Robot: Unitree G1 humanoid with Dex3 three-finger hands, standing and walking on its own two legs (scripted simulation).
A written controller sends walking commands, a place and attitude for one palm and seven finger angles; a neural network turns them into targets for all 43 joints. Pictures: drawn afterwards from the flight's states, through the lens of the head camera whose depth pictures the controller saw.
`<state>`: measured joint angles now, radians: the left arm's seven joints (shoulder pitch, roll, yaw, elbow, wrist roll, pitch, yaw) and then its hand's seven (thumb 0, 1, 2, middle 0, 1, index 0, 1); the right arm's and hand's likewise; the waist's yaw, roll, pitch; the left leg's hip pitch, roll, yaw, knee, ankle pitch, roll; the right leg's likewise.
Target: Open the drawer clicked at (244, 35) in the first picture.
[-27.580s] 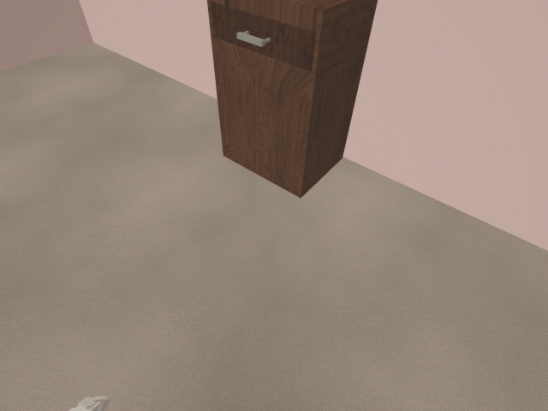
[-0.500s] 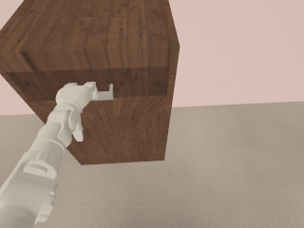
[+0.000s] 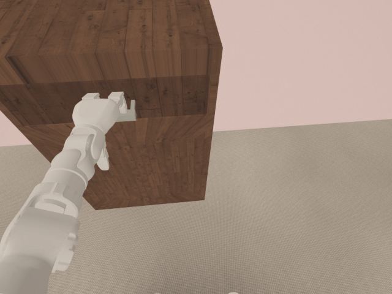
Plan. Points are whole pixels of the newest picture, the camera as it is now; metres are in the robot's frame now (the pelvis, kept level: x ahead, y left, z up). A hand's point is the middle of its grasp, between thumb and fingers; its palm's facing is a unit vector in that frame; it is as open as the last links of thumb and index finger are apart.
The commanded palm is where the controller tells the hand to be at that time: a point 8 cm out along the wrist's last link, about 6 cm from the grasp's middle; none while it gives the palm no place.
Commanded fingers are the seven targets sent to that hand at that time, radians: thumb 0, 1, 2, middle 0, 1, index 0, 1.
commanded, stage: lower the fingers behind the handle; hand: left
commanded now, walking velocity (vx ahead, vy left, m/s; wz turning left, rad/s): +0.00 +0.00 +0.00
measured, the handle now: (110, 110) +0.56 +0.20 +0.01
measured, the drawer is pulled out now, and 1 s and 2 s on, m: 0.00 0.00 0.00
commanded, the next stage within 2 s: lift the fingers back up to retry in 0.98 s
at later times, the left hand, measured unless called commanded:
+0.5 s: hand (100, 132) +0.47 +0.21 +0.03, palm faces -0.06 +0.02 -1.00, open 13.8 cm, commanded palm +0.45 +0.21 +0.04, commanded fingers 0.00 -0.50 0.30 -0.30 -1.20 -0.30 -1.20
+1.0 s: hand (101, 132) +0.48 +0.21 +0.02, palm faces -0.01 +0.04 -1.00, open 13.7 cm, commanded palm +0.45 +0.20 +0.04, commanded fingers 0.00 -0.50 0.30 -0.30 -1.20 -0.30 -1.20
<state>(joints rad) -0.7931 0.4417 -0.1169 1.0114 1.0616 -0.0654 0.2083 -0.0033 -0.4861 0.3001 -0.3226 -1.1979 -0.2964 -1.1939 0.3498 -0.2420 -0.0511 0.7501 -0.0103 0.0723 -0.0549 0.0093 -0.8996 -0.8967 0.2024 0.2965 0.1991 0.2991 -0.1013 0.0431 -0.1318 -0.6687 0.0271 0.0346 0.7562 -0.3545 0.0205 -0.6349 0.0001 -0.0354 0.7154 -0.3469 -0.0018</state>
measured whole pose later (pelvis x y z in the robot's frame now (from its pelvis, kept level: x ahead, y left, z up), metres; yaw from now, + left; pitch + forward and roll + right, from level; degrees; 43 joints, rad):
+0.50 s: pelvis -0.02 -0.01 -0.01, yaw -1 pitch +18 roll -1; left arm -0.87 0.47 -0.07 1.15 1.09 0.04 0.33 0.00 -0.49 0.30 -0.32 -1.21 -0.29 -1.27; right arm 0.32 -0.26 -0.03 0.72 0.00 0.06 -0.04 0.01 -0.90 -0.90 0.20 0.30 0.20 0.30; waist -0.13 0.04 -0.14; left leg -0.76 0.04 0.04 0.80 -0.35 0.01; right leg -0.74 0.01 -0.03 0.78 -0.34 -0.01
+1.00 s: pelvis -0.03 +0.00 -0.02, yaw -1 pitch +20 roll -1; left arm -0.94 0.48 -0.10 1.15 1.09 0.06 0.35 0.00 -0.49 0.30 -0.32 -1.22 -0.29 -1.36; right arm 0.35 -0.25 -0.02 0.71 0.00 0.05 -0.04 0.01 -0.90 -0.90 0.20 0.30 0.20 0.30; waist -0.13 0.05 -0.14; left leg -0.89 0.04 0.04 0.89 -0.36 0.02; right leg -0.86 0.01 -0.03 0.86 -0.35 -0.01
